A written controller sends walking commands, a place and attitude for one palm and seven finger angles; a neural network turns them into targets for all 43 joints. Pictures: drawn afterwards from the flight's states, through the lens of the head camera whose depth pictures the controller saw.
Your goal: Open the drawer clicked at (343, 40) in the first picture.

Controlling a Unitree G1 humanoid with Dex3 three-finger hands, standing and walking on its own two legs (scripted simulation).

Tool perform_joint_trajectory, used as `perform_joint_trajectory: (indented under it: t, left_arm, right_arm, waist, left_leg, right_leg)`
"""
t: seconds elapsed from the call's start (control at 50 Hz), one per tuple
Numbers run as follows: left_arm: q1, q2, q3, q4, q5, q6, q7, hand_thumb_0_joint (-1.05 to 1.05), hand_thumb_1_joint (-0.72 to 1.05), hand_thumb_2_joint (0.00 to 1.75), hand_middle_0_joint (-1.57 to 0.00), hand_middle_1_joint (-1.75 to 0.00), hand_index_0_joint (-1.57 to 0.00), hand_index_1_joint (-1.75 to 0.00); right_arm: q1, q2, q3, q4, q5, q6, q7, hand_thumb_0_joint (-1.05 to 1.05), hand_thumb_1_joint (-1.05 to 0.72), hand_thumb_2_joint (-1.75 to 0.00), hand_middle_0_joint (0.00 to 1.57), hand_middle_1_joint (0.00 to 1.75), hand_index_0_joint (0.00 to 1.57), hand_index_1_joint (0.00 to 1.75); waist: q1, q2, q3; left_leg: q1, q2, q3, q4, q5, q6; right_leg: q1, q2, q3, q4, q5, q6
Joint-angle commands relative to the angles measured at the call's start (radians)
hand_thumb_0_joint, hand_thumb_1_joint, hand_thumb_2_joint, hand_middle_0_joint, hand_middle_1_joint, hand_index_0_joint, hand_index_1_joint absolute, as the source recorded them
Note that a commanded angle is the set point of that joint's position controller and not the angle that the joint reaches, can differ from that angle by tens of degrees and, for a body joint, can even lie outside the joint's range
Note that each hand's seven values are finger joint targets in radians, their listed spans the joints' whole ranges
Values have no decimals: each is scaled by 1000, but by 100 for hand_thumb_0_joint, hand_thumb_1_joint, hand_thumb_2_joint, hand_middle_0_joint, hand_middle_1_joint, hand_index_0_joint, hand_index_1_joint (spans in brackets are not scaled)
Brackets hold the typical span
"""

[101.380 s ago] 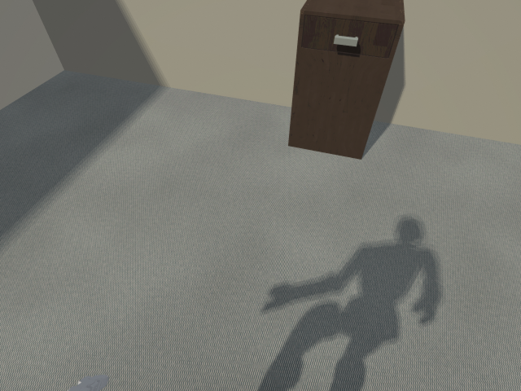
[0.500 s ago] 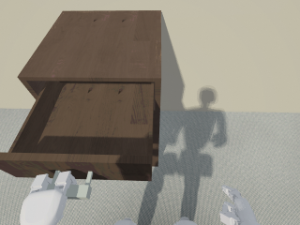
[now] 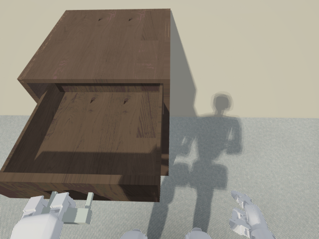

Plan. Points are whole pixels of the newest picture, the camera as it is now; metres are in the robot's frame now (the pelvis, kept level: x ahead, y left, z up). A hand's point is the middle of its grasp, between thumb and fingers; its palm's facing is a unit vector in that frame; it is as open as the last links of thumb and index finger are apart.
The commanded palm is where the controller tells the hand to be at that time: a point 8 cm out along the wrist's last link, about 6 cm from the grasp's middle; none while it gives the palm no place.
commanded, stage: open the thumb to release the handle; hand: left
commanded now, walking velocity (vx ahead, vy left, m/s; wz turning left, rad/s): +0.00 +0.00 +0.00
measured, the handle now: (69, 205) +0.19 +0.23 +0.00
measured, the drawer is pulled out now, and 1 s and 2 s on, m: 0.30 0.30 0.30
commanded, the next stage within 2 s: lift the hand off the handle in 0.56 s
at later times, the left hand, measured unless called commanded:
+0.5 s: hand (46, 238) +0.13 +0.27 -0.02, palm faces -0.09 -0.08 -0.99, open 11.2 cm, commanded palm +0.11 +0.26 +0.03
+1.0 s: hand (51, 230) +0.14 +0.26 -0.02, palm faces -0.05 -0.07 -1.00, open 13.7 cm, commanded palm +0.13 +0.25 +0.04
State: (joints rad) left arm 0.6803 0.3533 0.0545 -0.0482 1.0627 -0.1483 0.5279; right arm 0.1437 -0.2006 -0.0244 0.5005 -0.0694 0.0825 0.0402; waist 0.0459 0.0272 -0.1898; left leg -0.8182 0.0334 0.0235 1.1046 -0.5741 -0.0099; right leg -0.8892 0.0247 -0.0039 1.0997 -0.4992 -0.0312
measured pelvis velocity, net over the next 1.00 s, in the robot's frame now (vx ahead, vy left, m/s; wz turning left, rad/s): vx -0.01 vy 0.00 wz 0.02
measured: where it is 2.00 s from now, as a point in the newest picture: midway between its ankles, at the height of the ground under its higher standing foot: outside the picture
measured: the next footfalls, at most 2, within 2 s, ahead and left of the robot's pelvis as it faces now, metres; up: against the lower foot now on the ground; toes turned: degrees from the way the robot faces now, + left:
none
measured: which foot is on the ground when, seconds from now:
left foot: down 0.00-1.00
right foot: down 0.00-1.00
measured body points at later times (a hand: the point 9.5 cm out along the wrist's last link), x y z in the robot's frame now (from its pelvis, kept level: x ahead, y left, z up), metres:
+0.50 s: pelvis -0.01 +0.01 +0.00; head +0.06 -0.01 +0.44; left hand +0.13 +0.27 +0.04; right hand +0.20 -0.21 -0.11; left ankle -0.02 +0.13 -0.66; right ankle +0.02 -0.10 -0.66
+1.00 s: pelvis -0.01 +0.00 +0.00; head +0.05 -0.01 +0.44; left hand +0.14 +0.26 +0.04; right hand +0.19 -0.22 -0.11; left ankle -0.02 +0.13 -0.66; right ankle +0.02 -0.10 -0.66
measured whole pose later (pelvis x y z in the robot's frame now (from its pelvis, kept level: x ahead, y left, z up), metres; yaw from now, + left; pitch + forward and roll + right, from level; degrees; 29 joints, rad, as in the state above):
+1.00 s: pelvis -0.01 +0.00 +0.00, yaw +1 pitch +17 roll +0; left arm 0.58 0.37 0.02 -0.01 1.07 -0.12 0.56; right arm 0.16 -0.23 -0.03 0.51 -0.07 0.08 0.02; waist 0.05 0.05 -0.18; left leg -0.86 0.02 0.00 1.13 -0.56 0.00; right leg -0.91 0.01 -0.02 1.10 -0.49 -0.02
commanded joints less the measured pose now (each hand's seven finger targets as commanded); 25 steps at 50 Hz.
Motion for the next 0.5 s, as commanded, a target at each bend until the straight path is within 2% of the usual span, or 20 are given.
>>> perform_joint_trajectory:
  t: [0.0, 0.02, 0.04, 0.06, 0.08, 0.1, 0.16, 0.18, 0.2, 0.24, 0.26, 0.28, 0.32, 0.34, 0.36, 0.38, 0.42, 0.44, 0.46, 0.48]
  left_arm:
    - [328, 158, 134, -173, -25, -32, 47, 0, 90, 90, -40, -135, -40, -135]
    - [362, 140, 119, -157, -26, -30, 45, 0, 90, 90, -40, -135, -40, -135]
    - [-17, 239, 166, -199, 8, -40, 63, 0, 90, 90, -40, -135, -40, -135]
    - [12, 209, 184, -169, 20, -51, 77, 0, 83, 87, -40, -134, -40, -134]
    - [51, 213, 194, -112, 25, -56, 83, 0, 76, 84, -39, -134, -39, -134]
    - [57, 203, 189, -123, 18, -58, 84, 0, 69, 81, -38, -133, -38, -133]
    - [103, 188, 190, -148, -5, -55, 90, 0, 48, 72, -37, -130, -37, -130]
    - [101, 194, 194, -165, -8, -52, 91, 0, 41, 69, -36, -130, -36, -130]
    - [103, 184, 188, -158, -18, -41, 87, 0, 34, 66, -36, -129, -36, -129]
    - [76, 167, 161, -158, -28, -30, 78, 0, 20, 60, -35, -127, -35, -127]
    - [75, 147, 134, -157, -30, -26, 73, 0, 13, 57, -35, -127, -35, -127]
    - [63, 148, 121, -152, -35, -21, 65, 0, 6, 54, -34, -126, -34, -126]
    - [83, 143, 115, -140, -33, -16, 58, 0, -8, 48, -33, -124, -33, -124]
    - [61, 151, 105, -153, -31, -17, 53, 0, -15, 45, -32, -124, -32, -124]
    - [65, 150, 104, -145, -27, -14, 52, 0, -22, 42, -32, -123, -32, -123]
    - [38, 174, 116, -152, -17, -17, 54, 0, -29, 39, -32, -122, -32, -122]
    - [55, 169, 116, -141, -9, -18, 58, 0, -43, 33, -30, -121, -30, -121]
    - [42, 170, 107, -152, -5, -22, 56, 0, -50, 30, -30, -120, -30, -120]
    - [52, 163, 103, -147, -8, -22, 56, 0, -50, 30, -30, -120, -30, -120]
    - [37, 187, 127, -154, -5, -26, 59, 0, -50, 30, -30, -120, -30, -120]
  right_arm:
    - [-101, -97, -38, -164, 1, -47, -8, 0, -90, -90, 20, 30, 20, 30]
    - [-100, -91, -39, -162, 4, -46, -7, 0, -90, -90, 20, 30, 20, 30]
    - [-93, -131, -41, -133, -8, -30, -12, 0, -90, -90, 20, 30, 20, 30]
    - [-86, -115, -47, -133, -11, -39, -24, 0, -90, -90, 20, 30, 20, 30]
    - [-86, -111, -39, -128, -12, -45, -24, 0, -90, -90, 20, 30, 20, 30]
    - [-84, -117, -41, -133, -14, -47, -22, 0, -90, -90, 20, 30, 20, 30]
    - [-68, -120, -59, -136, -13, -50, -18, 0, -90, -90, 20, 30, 20, 30]
    - [-70, -122, -60, -135, -15, -47, -17, 0, -90, -90, 20, 30, 20, 30]
    - [-71, -121, -59, -136, -15, -45, -18, 0, -90, -90, 20, 30, 20, 30]
    - [-72, -126, -62, -130, -10, -43, -23, 0, -90, -90, 20, 30, 20, 30]
    - [-72, -126, -64, -132, -5, -45, -28, 0, -90, -90, 20, 30, 20, 30]
    - [-73, -129, -60, -131, -8, -45, -27, 0, -90, -90, 20, 30, 20, 30]
    - [-71, -126, -61, -133, -2, -43, -35, 0, -90, -90, 20, 30, 20, 30]
    - [-71, -130, -56, -136, -5, -44, -32, 0, -90, -90, 20, 30, 20, 30]
    - [-74, -127, -58, -137, 1, -43, -36, 0, -90, -90, 20, 30, 20, 30]
    - [-74, -130, -52, -137, -3, -41, -34, 0, -90, -90, 20, 30, 20, 30]
    - [-71, -125, -51, -135, 0, -44, -38, 0, -90, -90, 20, 30, 20, 30]
    - [-69, -128, -47, -139, -5, -46, -32, 0, -90, -90, 20, 30, 20, 30]
    - [-71, -126, -48, -141, -1, -47, -34, 0, -90, -90, 20, 30, 20, 30]
    - [-70, -127, -46, -139, -3, -45, -32, 0, -90, -90, 20, 30, 20, 30]
  waist:
    - [69, 20, -176]
    - [70, 13, -156]
    - [-16, -30, -104]
    - [18, 21, -114]
    - [23, 11, -101]
    - [25, 36, -106]
    - [32, 35, -196]
    - [34, 31, -225]
    - [25, 24, -235]
    - [13, -10, -222]
    - [6, 6, -200]
    - [0, -34, -201]
    - [4, -47, -190]
    - [-1, -52, -190]
    - [2, -38, -162]
    - [4, -51, -169]
    - [10, -22, -162]
    - [6, -14, -160]
    - [8, -2, -149]
    - [13, -4, -160]
  left_leg:
    - [136, -64, 6, -136, 393, 34]
    - [128, -62, 8, -139, 386, 36]
    - [97, -62, -10, -94, 317, 32]
    - [72, -59, -4, -101, 274, 38]
    - [72, -63, -5, -96, 273, 34]
    - [90, -59, -5, -103, 283, 32]
    - [122, -59, -2, -92, 338, 32]
    - [132, -62, -1, -86, 364, 27]
    - [134, -61, -4, -88, 375, 27]
    - [116, -61, -3, -90, 346, 31]
    - [112, -57, -8, -100, 332, 35]
    - [110, -58, -8, -97, 323, 35]
    - [105, -56, -8, -112, 320, 41]
    - [110, -57, -7, -108, 313, 38]
    - [96, -56, -9, -119, 290, 40]
    - [98, -55, -11, -117, 279, 38]
    - [107, -55, -8, -123, 278, 41]
    - [119, -56, -7, -118, 280, 35]
    - [112, -55, -6, -122, 271, 39]
    - [118, -56, -8, -120, 277, 35]
  right_leg:
    - [190, 7, 16, -177, 384, -43]
    - [202, 8, 3, -179, 386, -41]
    - [56, 1, 45, -172, 313, -34]
    - [93, -3, -7, -162, 260, -27]
    - [62, 2, 1, -159, 238, -34]
    - [51, 1, 0, -162, 233, -39]
    - [90, 6, -20, -140, 297, -39]
    - [90, 6, -6, -135, 326, -38]
    - [98, 5, -11, -135, 337, -36]
    - [109, 3, -10, -146, 331, -28]
    - [115, 4, -29, -150, 314, -27]
    - [102, 1, -20, -158, 302, -24]
    - [134, 3, -30, -165, 311, -23]
    - [109, 0, -16, -168, 293, -23]
    - [123, 0, -31, -174, 273, -23]
    - [95, 0, -23, -174, 239, -23]
    - [107, 3, -30, -175, 242, -27]
    - [71, 1, -18, -175, 222, -28]
    - [93, -1, -29, -180, 223, -28]
    - [75, 2, -22, -174, 212, -31]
